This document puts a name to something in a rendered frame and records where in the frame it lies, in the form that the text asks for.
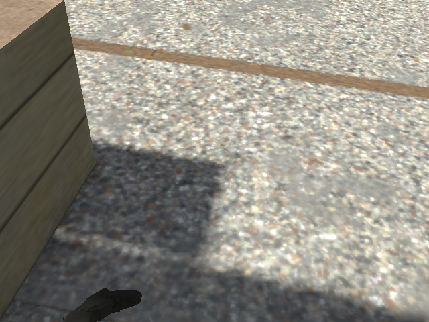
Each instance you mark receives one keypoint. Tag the left robot hand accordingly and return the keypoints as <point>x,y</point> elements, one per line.
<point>103,303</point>

